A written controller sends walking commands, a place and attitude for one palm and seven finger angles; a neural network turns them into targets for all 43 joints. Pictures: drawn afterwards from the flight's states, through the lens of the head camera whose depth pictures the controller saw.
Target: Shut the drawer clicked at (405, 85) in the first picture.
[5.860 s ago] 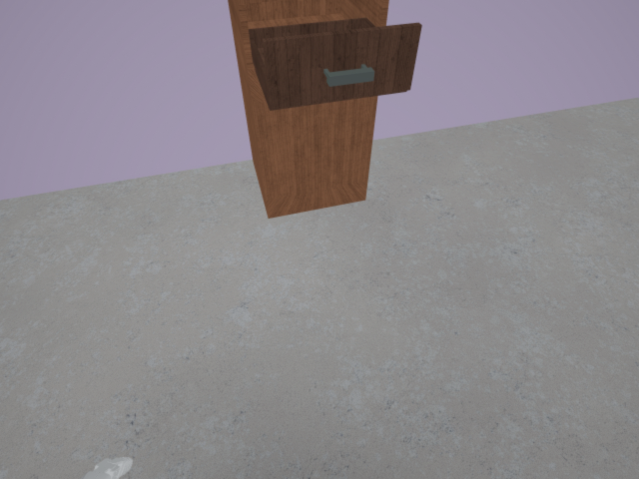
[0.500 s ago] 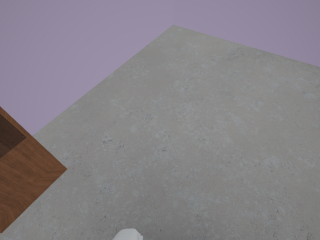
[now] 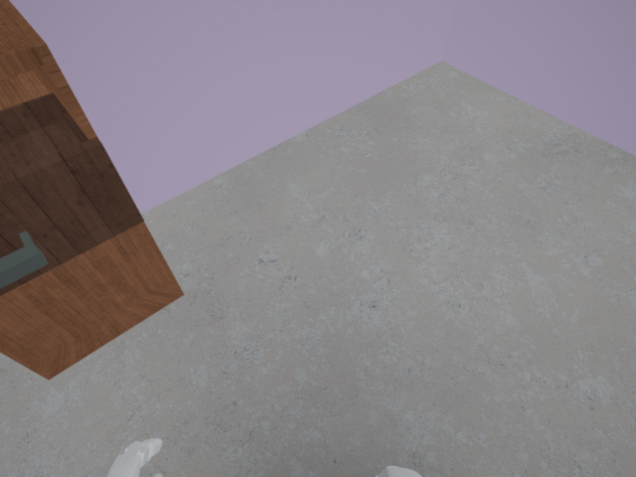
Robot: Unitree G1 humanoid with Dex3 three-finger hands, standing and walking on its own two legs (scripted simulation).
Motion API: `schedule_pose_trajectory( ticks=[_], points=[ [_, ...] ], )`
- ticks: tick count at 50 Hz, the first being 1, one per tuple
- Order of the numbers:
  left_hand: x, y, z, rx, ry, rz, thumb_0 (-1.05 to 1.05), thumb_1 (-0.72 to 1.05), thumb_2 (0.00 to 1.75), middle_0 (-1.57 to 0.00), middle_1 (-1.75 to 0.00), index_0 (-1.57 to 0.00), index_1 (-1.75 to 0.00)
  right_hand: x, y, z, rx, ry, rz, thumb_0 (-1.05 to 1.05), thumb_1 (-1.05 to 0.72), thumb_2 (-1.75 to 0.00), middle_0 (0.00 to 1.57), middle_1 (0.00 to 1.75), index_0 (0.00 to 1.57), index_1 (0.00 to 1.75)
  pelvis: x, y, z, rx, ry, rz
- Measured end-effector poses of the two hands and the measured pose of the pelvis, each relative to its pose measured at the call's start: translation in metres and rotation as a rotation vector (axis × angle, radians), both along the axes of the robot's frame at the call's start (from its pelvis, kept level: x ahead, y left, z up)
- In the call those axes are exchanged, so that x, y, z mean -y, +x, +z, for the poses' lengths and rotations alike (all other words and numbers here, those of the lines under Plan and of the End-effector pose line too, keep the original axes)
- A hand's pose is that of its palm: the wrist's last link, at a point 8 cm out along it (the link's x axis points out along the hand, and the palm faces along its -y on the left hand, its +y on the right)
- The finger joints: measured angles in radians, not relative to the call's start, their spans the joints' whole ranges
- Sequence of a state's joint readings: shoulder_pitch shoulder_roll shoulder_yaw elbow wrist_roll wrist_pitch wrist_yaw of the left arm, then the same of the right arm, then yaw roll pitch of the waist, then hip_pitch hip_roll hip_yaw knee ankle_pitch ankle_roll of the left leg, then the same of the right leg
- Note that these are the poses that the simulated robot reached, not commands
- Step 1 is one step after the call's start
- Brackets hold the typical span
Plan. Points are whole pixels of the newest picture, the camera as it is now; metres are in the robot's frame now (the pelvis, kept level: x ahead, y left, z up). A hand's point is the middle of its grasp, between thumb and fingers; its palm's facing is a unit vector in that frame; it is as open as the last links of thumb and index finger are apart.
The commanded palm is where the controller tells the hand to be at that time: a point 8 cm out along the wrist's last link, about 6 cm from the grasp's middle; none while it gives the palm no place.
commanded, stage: turn to face it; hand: left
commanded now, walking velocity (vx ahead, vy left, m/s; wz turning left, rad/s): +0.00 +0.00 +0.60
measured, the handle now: out of the picture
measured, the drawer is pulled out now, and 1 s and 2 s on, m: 0.28 0.28 0.28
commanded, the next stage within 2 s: take the last steps up to it in 1.14 s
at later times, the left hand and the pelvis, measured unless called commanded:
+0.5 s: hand out of the picture -0.03 +0.17 -0.15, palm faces +0.35 -0.90 -0.27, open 7.4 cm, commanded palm none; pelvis -0.01 -0.03 +0.00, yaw +20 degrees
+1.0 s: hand out of the picture -0.05 +0.23 -0.15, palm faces +0.56 -0.79 -0.25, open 7.4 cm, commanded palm none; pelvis -0.02 +0.00 +0.00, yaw +34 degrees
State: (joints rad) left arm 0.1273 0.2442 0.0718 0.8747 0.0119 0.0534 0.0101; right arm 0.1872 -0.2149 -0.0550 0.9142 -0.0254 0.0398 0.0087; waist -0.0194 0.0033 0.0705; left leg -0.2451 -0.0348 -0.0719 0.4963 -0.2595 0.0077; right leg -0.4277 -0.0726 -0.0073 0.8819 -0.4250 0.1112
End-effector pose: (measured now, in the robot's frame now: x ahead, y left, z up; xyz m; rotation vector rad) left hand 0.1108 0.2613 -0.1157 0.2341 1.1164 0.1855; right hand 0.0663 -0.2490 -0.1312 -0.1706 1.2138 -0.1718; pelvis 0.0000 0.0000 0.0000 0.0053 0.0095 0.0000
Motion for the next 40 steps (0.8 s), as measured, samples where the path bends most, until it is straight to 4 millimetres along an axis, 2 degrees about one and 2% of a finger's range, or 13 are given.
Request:
schedule_pose_trajectory(
  ticks=[4,7,13,19,22,25,30,32,35,40],
  points=[
    [0.022,0.009,0.007,0.066,0.023,0.003,0.00,0.91,0.90,-0.19,-0.30,-0.20,-0.30,0.020,-0.012,-0.019,-0.047,0.027,0.004,0.01,-0.90,-0.89,0.20,0.30,0.21,0.30,0.020,-0.001,-0.008,-0.004,0.019,0.047],
    [0.037,0.000,0.015,0.089,0.039,0.016,0.00,0.91,0.90,-0.20,-0.30,-0.20,-0.30,0.035,-0.014,-0.028,-0.077,0.036,0.021,0.01,-0.90,-0.89,0.20,0.30,0.21,0.30,0.031,-0.004,-0.008,0.008,0.014,0.100],
    [0.052,-0.044,0.023,0.048,0.034,0.120,0.00,0.90,0.90,-0.20,-0.30,-0.20,-0.30,0.051,-0.001,-0.021,-0.108,0.042,0.102,0.01,-0.91,-0.89,0.20,0.30,0.20,0.29,0.045,-0.004,0.003,0.022,0.045,0.186],
    [0.057,-0.098,0.013,-0.026,0.004,0.240,0.00,0.90,0.90,-0.20,-0.30,-0.20,-0.30,0.048,0.027,-0.013,-0.115,0.021,0.202,0.01,-0.91,-0.89,0.20,0.30,0.20,0.29,0.047,-0.006,0.006,0.024,0.048,0.267],
    [0.055,-0.131,0.005,-0.075,-0.014,0.307,0.00,0.90,0.90,-0.20,-0.30,-0.20,-0.30,0.036,0.049,-0.009,-0.099,0.006,0.265,0.01,-0.91,-0.90,0.19,0.30,0.20,0.29,0.043,-0.008,0.004,0.019,0.041,0.307],
    [0.049,-0.164,-0.005,-0.127,-0.032,0.375,0.00,0.90,0.90,-0.20,-0.30,-0.20,-0.30,0.015,0.075,-0.005,-0.061,-0.007,0.339,0.01,-0.91,-0.90,0.19,0.30,0.20,0.29,0.035,-0.012,0.002,0.012,0.029,0.346],
    [0.029,-0.219,-0.030,-0.193,-0.069,0.491,0.00,0.90,0.90,-0.20,-0.30,-0.20,-0.30,-0.037,0.118,0.003,0.044,-0.036,0.473,0.01,-0.91,-0.90,0.19,0.30,0.20,0.29,0.012,-0.019,-0.011,0.001,-0.005,0.412],
    [0.020,-0.237,-0.040,-0.221,-0.081,0.533,0.00,0.90,0.90,-0.20,-0.30,-0.20,-0.30,-0.058,0.130,0.006,0.092,-0.042,0.514,0.01,-0.91,-0.90,0.19,0.30,0.20,0.29,0.004,-0.022,-0.017,-0.002,-0.005,0.439],
    [0.010,-0.246,-0.039,-0.239,-0.085,0.569,0.00,0.91,0.90,-0.20,-0.30,-0.20,-0.30,-0.079,0.133,0.017,0.117,-0.047,0.558,0.01,-0.91,-0.89,0.20,0.30,0.20,0.29,-0.004,-0.023,-0.011,0.004,-0.019,0.465],
    [-0.004,-0.235,-0.025,-0.160,-0.088,0.594,0.01,0.91,0.90,-0.19,-0.30,-0.20,-0.30,-0.096,0.125,0.025,0.092,-0.046,0.591,0.01,-0.90,-0.89,0.20,0.30,0.20,0.29,-0.012,-0.025,0.002,0.012,-0.036,0.515]
  ],
)
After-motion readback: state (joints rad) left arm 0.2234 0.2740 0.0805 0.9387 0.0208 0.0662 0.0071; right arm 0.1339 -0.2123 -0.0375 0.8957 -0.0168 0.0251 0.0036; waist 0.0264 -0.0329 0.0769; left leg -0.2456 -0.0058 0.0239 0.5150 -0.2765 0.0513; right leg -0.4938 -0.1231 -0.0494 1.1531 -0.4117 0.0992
